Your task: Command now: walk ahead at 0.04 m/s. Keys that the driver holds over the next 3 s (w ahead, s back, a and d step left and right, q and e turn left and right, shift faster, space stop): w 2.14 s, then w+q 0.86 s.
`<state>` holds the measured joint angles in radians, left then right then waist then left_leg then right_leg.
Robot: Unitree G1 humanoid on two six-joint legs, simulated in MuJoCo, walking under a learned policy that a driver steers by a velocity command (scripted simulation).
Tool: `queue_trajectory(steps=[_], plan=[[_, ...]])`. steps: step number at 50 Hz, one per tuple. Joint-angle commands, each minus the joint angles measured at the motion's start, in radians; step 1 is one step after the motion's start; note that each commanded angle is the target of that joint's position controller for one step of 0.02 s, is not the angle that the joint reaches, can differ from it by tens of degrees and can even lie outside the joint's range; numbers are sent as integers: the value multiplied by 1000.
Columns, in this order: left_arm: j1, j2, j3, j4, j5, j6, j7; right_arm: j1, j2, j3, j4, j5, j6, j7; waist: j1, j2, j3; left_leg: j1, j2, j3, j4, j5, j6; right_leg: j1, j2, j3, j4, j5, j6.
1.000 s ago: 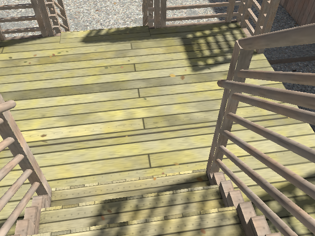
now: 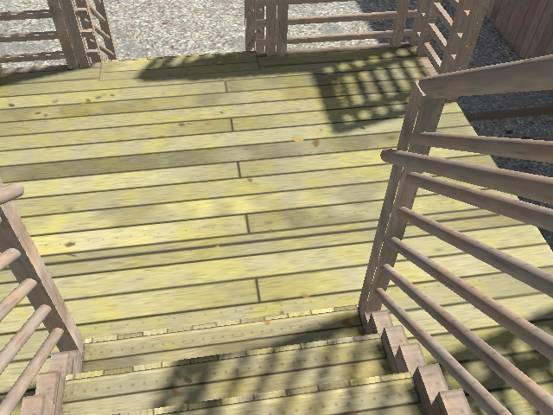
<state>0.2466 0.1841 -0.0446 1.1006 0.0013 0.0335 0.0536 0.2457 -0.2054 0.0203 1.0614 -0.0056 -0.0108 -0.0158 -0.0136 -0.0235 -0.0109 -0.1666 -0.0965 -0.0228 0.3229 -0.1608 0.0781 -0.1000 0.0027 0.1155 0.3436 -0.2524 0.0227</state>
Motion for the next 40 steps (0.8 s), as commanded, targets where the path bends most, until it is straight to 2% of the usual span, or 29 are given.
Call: queue_trajectory(steps=[1,4,6,9,11,13,14,15,16,18,19,21,23,24,25,26,27,28,29,30,31,32,34,35,36,37,38,39,40], plan=[[50,69,8,-7,3,-5,3,37,-102,-17,-15,-1,-6,-3,-2,17,4,85,157,-156,-61,53,6,-96,-60,39,-47,83,-24],[53,78,16,-17,17,-3,0,51,-152,-41,-16,-1,7,-3,-8,75,21,68,158,-214,-88,-311,51,-162,3,-24,57,-125,-44],[46,69,14,-28,29,-6,-5,87,-163,-56,-13,-5,18,0,-20,100,72,42,218,-308,-119,-494,106,-254,17,-52,135,-172,-66],[42,51,8,-44,32,-26,-11,91,-163,-70,-22,-13,13,5,-12,94,109,-55,262,-370,-120,-510,145,-230,3,-73,164,-130,-90],[116,56,11,-30,35,-43,-18,17,-162,-79,-51,-10,2,3,33,68,109,-141,203,-290,-39,-465,116,-139,-4,-44,99,-125,-107],[224,106,33,-3,22,-49,-10,-53,-103,-68,-93,-2,-15,8,70,-95,126,-317,62,-116,185,-327,50,22,-93,142,-41,-224,-155],[294,148,54,17,18,-52,-2,-57,-75,-58,-103,-8,-23,12,87,-209,136,-439,4,-3,336,-252,21,136,-206,295,-133,-181,-207],[336,156,65,24,20,-58,-4,-74,-100,-59,-117,-22,-29,10,107,-191,173,-554,32,17,420,-301,9,198,-293,383,-158,-18,-257],[326,131,68,12,19,-68,-11,-100,-121,-67,-134,-27,-35,12,97,-105,178,-599,67,-9,485,-304,-5,227,-320,370,-133,184,-283],[272,123,78,-17,23,-79,-13,-70,-115,-70,-135,-19,-43,24,53,-62,124,-536,104,-13,508,-263,-29,226,-294,252,-113,425,-276],[237,118,80,-34,18,-78,-15,-50,-117,-69,-135,-15,-40,35,32,-73,99,-456,110,-12,477,-226,-34,184,-257,191,-120,414,-254],[194,105,85,-60,20,-73,-22,-15,-81,-57,-135,-30,-22,56,11,-127,70,-266,68,56,507,-157,-32,17,-179,67,-99,438,-214],[192,115,91,-70,16,-64,-21,-14,-84,-59,-149,-28,-15,56,4,-117,101,-144,45,100,452,-162,-26,-120,-149,25,-67,385,-191],[135,122,92,-89,27,-73,-23,154,-98,-76,-75,-39,-17,54,-65,-97,38,62,32,120,584,54,-12,-233,-138,-30,75,541,-181],[107,141,91,-104,16,-76,-21,288,-118,-89,-39,-44,-21,49,-135,-58,-14,203,14,126,562,10,2,-332,-110,-53,270,614,-168],[34,168,98,-116,10,-82,-19,485,-136,-106,16,-54,-31,41,-262,-4,-40,372,32,105,463,0,19,-460,-76,-65,561,649,-155],[-59,138,99,-153,3,-96,-13,592,-212,-126,33,-60,-49,32,-342,208,-5,358,165,-50,217,18,76,-559,50,-96,1026,227,-133],[16,59,88,-178,13,-110,-6,458,-209,-104,-22,-14,-61,33,-195,263,68,236,354,-336,194,457,123,-667,147,21,1219,-242,-136],[152,65,91,-186,-7,-100,7,306,-267,-120,-64,-2,-68,31,-41,241,63,154,473,-485,88,476,231,-701,98,27,1217,-164,-127],[154,126,105,-157,11,-80,8,230,-205,-111,-99,-1,-80,36,-19,112,82,20,485,-516,58,281,273,-648,32,43,1164,-134,-109],[139,164,124,-149,14,-60,-2,136,-159,-93,-125,-1,-85,36,32,46,142,-84,443,-447,60,207,260,-617,5,49,1074,-133,-88],[84,159,130,-159,23,-42,-8,112,-166,-89,-142,-10,-96,31,47,10,164,-149,416,-393,56,217,234,-577,-12,52,975,-106,-72],[13,96,115,-191,37,3,-23,155,-194,-97,-112,-20,-96,15,59,27,167,-223,361,-275,53,245,185,-484,-11,-22,831,-21,-47],[63,86,119,-161,43,18,-32,194,-217,-104,-95,-37,-97,15,59,76,132,-210,346,-247,111,176,179,-471,11,-68,889,102,-65],[46,105,127,-157,39,20,-43,235,-186,-93,-83,-33,-96,14,50,53,127,-173,318,-225,115,150,154,-509,12,-68,851,159,-73],[-34,104,130,-178,38,14,-48,274,-147,-84,-63,-18,-106,8,16,67,156,-79,306,-222,160,40,123,-628,-9,23,782,260,-76],[-131,126,138,-216,21,3,-53,253,-148,-78,-78,-14,-122,6,4,62,185,-78,254,-192,146,-152,100,-679,14,6,612,344,-74],[-197,114,135,-236,30,-5,-65,272,-138,-75,-71,-14,-131,4,-25,88,193,-85,249,-199,154,-198,100,-667,25,-9,541,443,-75],[-233,107,123,-262,34,-10,-80,200,-150,-78,-95,-12,-136,0,0,42,188,-226,200,-130,170,-323,93,-522,41,-63,367,652,-59]])
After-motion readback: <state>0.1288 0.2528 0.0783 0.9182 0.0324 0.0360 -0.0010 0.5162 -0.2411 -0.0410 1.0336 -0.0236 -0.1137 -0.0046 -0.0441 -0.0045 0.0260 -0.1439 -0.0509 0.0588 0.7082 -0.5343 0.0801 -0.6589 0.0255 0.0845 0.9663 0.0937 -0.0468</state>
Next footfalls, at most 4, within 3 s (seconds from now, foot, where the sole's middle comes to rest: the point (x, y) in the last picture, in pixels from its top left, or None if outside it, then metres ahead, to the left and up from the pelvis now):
0.52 left None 0.16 0.08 -0.78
1.00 right None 0.41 -0.09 -0.97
1.46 left None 0.63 0.13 -1.16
2.04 right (282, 374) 0.90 -0.03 -1.35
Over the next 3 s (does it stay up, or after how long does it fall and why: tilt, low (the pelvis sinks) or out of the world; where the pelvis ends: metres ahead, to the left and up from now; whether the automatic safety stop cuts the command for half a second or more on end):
stays up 1.37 0.10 -0.92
